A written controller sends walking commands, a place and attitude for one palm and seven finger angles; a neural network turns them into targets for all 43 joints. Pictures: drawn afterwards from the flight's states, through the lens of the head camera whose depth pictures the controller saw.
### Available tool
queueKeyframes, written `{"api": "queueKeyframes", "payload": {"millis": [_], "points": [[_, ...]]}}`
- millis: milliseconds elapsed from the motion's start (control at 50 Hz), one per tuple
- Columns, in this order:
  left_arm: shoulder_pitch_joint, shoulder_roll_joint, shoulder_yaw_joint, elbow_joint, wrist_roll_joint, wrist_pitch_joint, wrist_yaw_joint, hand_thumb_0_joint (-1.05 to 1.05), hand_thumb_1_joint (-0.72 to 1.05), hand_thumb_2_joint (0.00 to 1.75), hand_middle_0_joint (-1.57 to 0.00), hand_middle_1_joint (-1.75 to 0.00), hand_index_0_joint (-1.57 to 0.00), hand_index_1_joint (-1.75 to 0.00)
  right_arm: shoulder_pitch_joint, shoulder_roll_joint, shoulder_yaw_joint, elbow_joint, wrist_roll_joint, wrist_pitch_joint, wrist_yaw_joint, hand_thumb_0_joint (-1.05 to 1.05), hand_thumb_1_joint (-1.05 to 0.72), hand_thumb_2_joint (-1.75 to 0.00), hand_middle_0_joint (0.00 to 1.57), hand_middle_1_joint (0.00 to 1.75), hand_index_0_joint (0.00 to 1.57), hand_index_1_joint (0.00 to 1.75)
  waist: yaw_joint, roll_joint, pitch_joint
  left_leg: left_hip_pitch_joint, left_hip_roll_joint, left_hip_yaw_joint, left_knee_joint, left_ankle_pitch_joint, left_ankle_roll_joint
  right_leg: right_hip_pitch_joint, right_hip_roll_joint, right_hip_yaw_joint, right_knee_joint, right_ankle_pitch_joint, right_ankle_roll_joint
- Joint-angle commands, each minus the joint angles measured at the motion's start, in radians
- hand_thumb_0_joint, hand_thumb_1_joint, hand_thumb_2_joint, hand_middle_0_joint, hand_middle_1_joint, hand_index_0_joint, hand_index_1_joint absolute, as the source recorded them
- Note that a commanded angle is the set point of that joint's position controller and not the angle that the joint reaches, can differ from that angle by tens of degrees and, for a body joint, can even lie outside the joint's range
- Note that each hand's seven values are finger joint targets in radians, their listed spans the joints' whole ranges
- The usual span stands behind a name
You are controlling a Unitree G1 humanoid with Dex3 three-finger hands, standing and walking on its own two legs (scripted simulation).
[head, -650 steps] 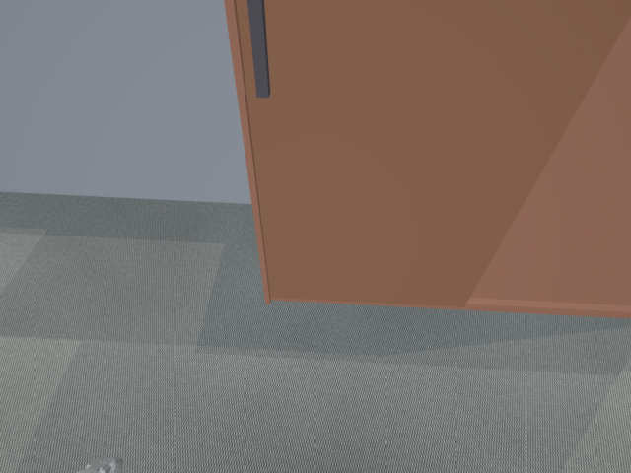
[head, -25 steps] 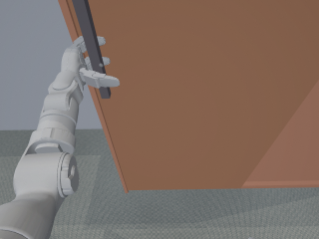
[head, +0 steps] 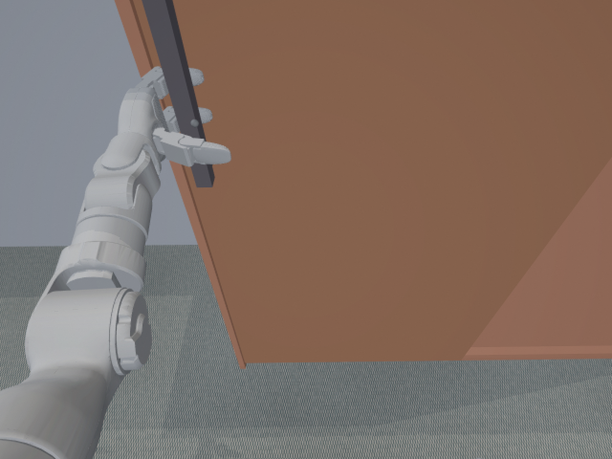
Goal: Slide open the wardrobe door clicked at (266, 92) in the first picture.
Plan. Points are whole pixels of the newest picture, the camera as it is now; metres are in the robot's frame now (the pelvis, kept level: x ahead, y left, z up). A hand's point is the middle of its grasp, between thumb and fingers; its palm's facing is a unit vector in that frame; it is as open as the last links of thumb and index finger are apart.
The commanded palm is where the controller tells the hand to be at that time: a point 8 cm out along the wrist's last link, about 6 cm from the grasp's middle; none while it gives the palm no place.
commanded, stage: grip the handle and tug to test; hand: left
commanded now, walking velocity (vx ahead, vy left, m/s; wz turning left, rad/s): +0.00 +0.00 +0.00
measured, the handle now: (184, 81) +0.52 +0.17 +0.25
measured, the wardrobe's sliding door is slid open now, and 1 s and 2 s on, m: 0.00 0.00 0.00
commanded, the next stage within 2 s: tug the door sideways, standing still in 1.34 s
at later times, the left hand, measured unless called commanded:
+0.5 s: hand (196, 123) +0.47 +0.15 +0.22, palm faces +0.04 -1.00 +0.00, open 7.4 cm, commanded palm +0.44 +0.19 +0.22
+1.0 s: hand (198, 122) +0.47 +0.15 +0.22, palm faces +0.05 -1.00 +0.00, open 6.0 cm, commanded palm +0.43 +0.19 +0.22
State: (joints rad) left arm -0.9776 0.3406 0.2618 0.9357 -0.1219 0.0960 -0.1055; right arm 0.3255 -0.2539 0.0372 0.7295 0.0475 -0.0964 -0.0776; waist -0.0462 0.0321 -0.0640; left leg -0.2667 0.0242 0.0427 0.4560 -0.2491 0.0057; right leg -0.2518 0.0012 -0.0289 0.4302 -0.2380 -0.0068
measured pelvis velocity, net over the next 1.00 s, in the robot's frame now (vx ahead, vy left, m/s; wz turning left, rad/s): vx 0.01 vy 0.00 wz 0.00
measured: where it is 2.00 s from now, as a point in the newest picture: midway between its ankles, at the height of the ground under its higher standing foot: outside the picture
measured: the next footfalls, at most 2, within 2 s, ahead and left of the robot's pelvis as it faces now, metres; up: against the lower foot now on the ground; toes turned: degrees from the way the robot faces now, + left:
none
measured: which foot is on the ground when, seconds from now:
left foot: down 0.00-1.00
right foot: down 0.00-1.00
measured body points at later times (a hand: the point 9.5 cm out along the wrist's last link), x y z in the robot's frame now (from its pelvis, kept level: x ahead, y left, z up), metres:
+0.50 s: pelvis +0.00 +0.00 +0.00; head +0.01 -0.01 +0.45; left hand +0.46 +0.20 +0.23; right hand +0.08 -0.25 -0.12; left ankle -0.01 +0.12 -0.74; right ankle -0.01 -0.12 -0.74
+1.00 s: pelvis +0.01 +0.00 +0.00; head +0.01 -0.01 +0.45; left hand +0.46 +0.20 +0.23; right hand +0.11 -0.26 -0.12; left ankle -0.01 +0.12 -0.74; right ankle -0.01 -0.12 -0.74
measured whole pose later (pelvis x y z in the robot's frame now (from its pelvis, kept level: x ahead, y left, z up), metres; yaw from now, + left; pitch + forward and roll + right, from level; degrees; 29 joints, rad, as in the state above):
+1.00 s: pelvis +0.01 +0.00 +0.00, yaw +0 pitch +3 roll +0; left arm -0.93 0.31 0.24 0.84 -0.13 0.14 -0.07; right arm 0.31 -0.26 0.03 0.72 0.05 -0.09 -0.07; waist -0.03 0.04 -0.07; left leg -0.25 0.03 0.04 0.45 -0.26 0.00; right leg -0.23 0.00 -0.03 0.42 -0.25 -0.01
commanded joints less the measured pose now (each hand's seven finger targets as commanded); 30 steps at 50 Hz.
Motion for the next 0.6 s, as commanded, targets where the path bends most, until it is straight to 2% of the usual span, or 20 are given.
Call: {"api": "queueKeyframes", "payload": {"millis": [0, 40, 60, 80, 100, 120, 140, 180, 200, 240, 280, 340, 360, 380, 400, 440, 500, 540, 560, 580], "points": [[-0.543, 0.173, 0.001, -0.233, -0.017, -0.072, -0.008, 0.00, -0.27, 0.40, -0.32, -1.23, -0.32, -1.23, -0.012, -0.140, -0.045, -0.114, 0.004, -0.039, -0.006, 0.00, -0.90, -0.90, 0.20, 0.30, 0.20, 0.30, -0.010, -0.035, -0.295, 0.157, -0.004, -0.033, -0.015, 0.303, 0.040, 0.082, 0.008, 0.008, -0.020, 0.359, -0.026], [-0.558, 0.195, 0.019, -0.217, -0.016, -0.064, -0.003, 0.00, -0.17, 0.44, -0.33, -1.25, -0.33, -1.25, -0.009, -0.143, -0.044, -0.109, 0.002, -0.039, -0.008, 0.00, -0.90, -0.90, 0.20, 0.30, 0.20, 0.30, -0.010, -0.050, -0.285, 0.140, -0.005, -0.036, -0.022, 0.262, 0.039, 0.074, 0.008, 0.008, -0.026, 0.323, -0.025], [-0.574, 0.185, 0.006, -0.214, -0.012, -0.061, 0.000, 0.00, -0.13, 0.46, -0.34, -1.25, -0.34, -1.25, -0.013, -0.141, -0.041, -0.107, 0.003, -0.038, -0.009, 0.00, -0.90, -0.90, 0.20, 0.30, 0.20, 0.30, -0.015, -0.020, -0.267, 0.135, -0.006, -0.034, -0.024, 0.251, 0.039, 0.061, 0.006, 0.010, -0.028, 0.310, -0.025], [-0.592, 0.199, 0.012, -0.220, -0.006, -0.068, 0.007, 0.00, -0.08, 0.48, -0.35, -1.26, -0.35, -1.26, -0.003, -0.145, -0.044, -0.107, -0.002, -0.039, -0.010, 0.00, -0.90, -0.90, 0.20, 0.30, 0.20, 0.30, -0.018, -0.036, -0.280, 0.143, -0.005, -0.038, -0.022, 0.259, 0.040, 0.068, 0.005, 0.006, -0.027, 0.310, -0.023], [-0.601, 0.206, 0.013, -0.239, -0.001, -0.073, 0.011, 0.00, -0.03, 0.50, -0.35, -1.27, -0.35, -1.27, -0.008, -0.142, -0.044, -0.108, 0.000, -0.042, -0.009, 0.00, -0.90, -0.90, 0.20, 0.30, 0.20, 0.30, -0.015, 0.003, -0.294, 0.156, -0.005, -0.041, -0.021, 0.263, 0.038, 0.059, 0.006, 0.010, -0.026, 0.304, -0.026], [-0.612, 0.182, -0.001, -0.239, -0.001, -0.076, 0.014, 0.00, 0.01, 0.52, -0.35, -1.27, -0.35, -1.27, -0.007, -0.139, -0.043, -0.104, -0.001, -0.044, -0.008, 0.00, -0.90, -0.90, 0.20, 0.30, 0.20, 0.30, -0.020, 0.004, -0.301, 0.169, -0.005, -0.040, -0.017, 0.273, 0.037, 0.053, 0.007, 0.008, -0.024, 0.310, -0.026], [-0.592, 0.183, 0.007, -0.226, -0.003, -0.076, 0.015, 0.00, 0.06, 0.54, -0.36, -1.28, -0.36, -1.28, -0.001, -0.139, -0.044, -0.103, -0.002, -0.045, -0.006, 0.00, -0.90, -0.90, 0.20, 0.30, 0.20, 0.30, -0.013, -0.018, -0.309, 0.165, -0.005, -0.042, -0.017, 0.282, 0.036, 0.062, 0.009, 0.007, -0.021, 0.318, -0.028], [-0.580, 0.165, -0.008, -0.241, -0.008, -0.084, 0.011, 0.00, 0.15, 0.58, -0.37, -1.29, -0.37, -1.29, 0.003, -0.142, -0.047, -0.106, -0.002, -0.048, -0.005, 0.00, -0.90, -0.90, 0.20, 0.30, 0.20, 0.30, -0.014, -0.020, -0.324, 0.179, -0.001, -0.043, -0.016, 0.306, 0.033, 0.071, 0.009, 0.003, -0.019, 0.332, -0.027], [-0.562, 0.179, 0.012, -0.235, -0.011, -0.083, 0.011, 0.00, 0.20, 0.60, -0.38, -1.30, -0.38, -1.30, 0.000, -0.142, -0.048, -0.105, -0.002, -0.049, -0.004, 0.00, -0.90, -0.90, 0.20, 0.30, 0.20, 0.30, -0.009, -0.024, -0.327, 0.180, 0.000, -0.043, -0.015, 0.307, 0.034, 0.069, 0.010, 0.004, -0.017, 0.334, -0.028], [-0.579, 0.155, -0.007, -0.260, -0.018, -0.083, 0.009, 0.00, 0.29, 0.64, -0.38, -1.31, -0.38, -1.31, -0.004, -0.141, -0.047, -0.108, -0.001, -0.051, -0.002, 0.00, -0.90, -0.90, 0.20, 0.30, 0.20, 0.30, -0.012, -0.034, -0.331, 0.178, -0.002, -0.039, -0.016, 0.311, 0.035, 0.078, 0.011, 0.006, -0.018, 0.350, -0.026], [-0.550, 0.190, 0.021, -0.281, -0.014, -0.088, 0.010, 0.00, 0.39, 0.68, -0.40, -1.33, -0.40, -1.33, -0.003, -0.146, -0.051, -0.113, -0.004, -0.051, -0.001, 0.00, -0.90, -0.90, 0.20, 0.30, 0.20, 0.30, 0.001, -0.039, -0.351, 0.183, -0.001, -0.036, -0.014, 0.337, 0.036, 0.104, 0.011, 0.006, -0.014, 0.373, -0.028], [-0.564, 0.159, -0.012, -0.267, -0.010, -0.073, 0.004, 0.00, 0.53, 0.74, -0.41, -1.35, -0.41, -1.35, -0.012, -0.138, -0.045, -0.107, 0.002, -0.048, 0.000, 0.00, -0.90, -0.90, 0.20, 0.30, 0.20, 0.30, -0.009, -0.008, -0.294, 0.166, -0.002, -0.035, -0.018, 0.300, 0.035, 0.072, 0.010, 0.007, -0.023, 0.342, -0.028], [-0.545, 0.167, 0.002, -0.240, -0.010, -0.066, 0.006, 0.00, 0.57, 0.76, -0.42, -1.35, -0.42, -1.35, -0.009, -0.141, -0.047, -0.105, 0.001, -0.048, -0.002, 0.00, -0.90, -0.90, 0.20, 0.30, 0.20, 0.30, -0.010, -0.040, -0.280, 0.158, -0.001, -0.036, -0.021, 0.291, 0.037, 0.069, 0.012, 0.004, -0.026, 0.333, -0.027], [-0.549, 0.180, 0.006, -0.261, -0.011, -0.071, 0.007, 0.00, 0.62, 0.78, -0.42, -1.36, -0.42, -1.36, -0.008, -0.147, -0.048, -0.108, 0.000, -0.046, -0.003, 0.00, -0.90, -0.90, 0.20, 0.30, 0.20, 0.30, -0.007, -0.045, -0.298, 0.161, -0.001, -0.034, -0.022, 0.296, 0.038, 0.088, 0.010, 0.004, -0.026, 0.339, -0.026], [-0.545, 0.176, 0.006, -0.267, -0.012, -0.067, 0.007, 0.00, 0.67, 0.80, -0.43, -1.37, -0.43, -1.37, -0.019, -0.142, -0.047, -0.113, 0.002, -0.047, -0.003, 0.00, -0.90, -0.90, 0.20, 0.30, 0.20, 0.30, -0.002, -0.015, -0.304, 0.165, -0.003, -0.032, -0.022, 0.292, 0.038, 0.082, 0.009, 0.008, -0.025, 0.337, -0.027], [-0.574, 0.150, -0.018, -0.277, -0.011, -0.064, 0.007, 0.00, 0.76, 0.84, -0.44, -1.38, -0.44, -1.38, -0.016, -0.138, -0.045, -0.109, 0.002, -0.048, -0.002, 0.00, -0.90, -0.90, 0.20, 0.30, 0.20, 0.30, -0.009, 0.019, -0.301, 0.179, -0.002, -0.037, -0.019, 0.304, 0.032, 0.066, 0.010, 0.007, -0.023, 0.335, -0.030], [-0.553, 0.131, -0.029, -0.271, -0.015, -0.061, 0.009, 0.00, 0.90, 0.90, -0.45, -1.40, -0.45, -1.40, -0.012, -0.140, -0.048, -0.108, 0.001, -0.048, -0.001, 0.00, -0.90, -0.90, 0.20, 0.30, 0.20, 0.30, -0.013, -0.030, -0.313, 0.184, 0.000, -0.041, -0.016, 0.322, 0.034, 0.072, 0.011, 0.002, -0.021, 0.348, -0.027], [-0.572, 0.129, -0.030, -0.294, -0.016, -0.062, 0.010, 0.00, 0.90, 0.90, -0.45, -1.40, -0.45, -1.40, -0.012, -0.140, -0.049, -0.108, 0.000, -0.048, -0.001, 0.00, -0.90, -0.90, 0.20, 0.30, 0.20, 0.30, -0.012, -0.016, -0.335, 0.203, 0.000, -0.043, -0.012, 0.336, 0.032, 0.068, 0.011, 0.003, -0.017, 0.359, -0.028], [-0.569, 0.106, -0.045, -0.304, -0.019, -0.061, 0.006, 0.00, 0.90, 0.90, -0.45, -1.40, -0.45, -1.40, -0.018, -0.137, -0.049, -0.109, 0.000, -0.050, 0.001, 0.00, -0.90, -0.90, 0.20, 0.30, 0.20, 0.30, -0.013, -0.002, -0.336, 0.212, 0.000, -0.040, -0.009, 0.352, 0.032, 0.067, 0.011, 0.003, -0.015, 0.371, -0.028], [-0.545, 0.120, -0.034, -0.294, -0.018, -0.061, 0.008, 0.00, 0.90, 0.90, -0.45, -1.40, -0.45, -1.40, -0.014, -0.141, -0.051, -0.109, 0.000, -0.048, 0.000, 0.00, -0.90, -0.90, 0.20, 0.30, 0.20, 0.30, -0.008, -0.034, -0.335, 0.204, 0.001, -0.042, -0.008, 0.356, 0.033, 0.081, 0.011, 0.000, -0.016, 0.372, -0.028]]}}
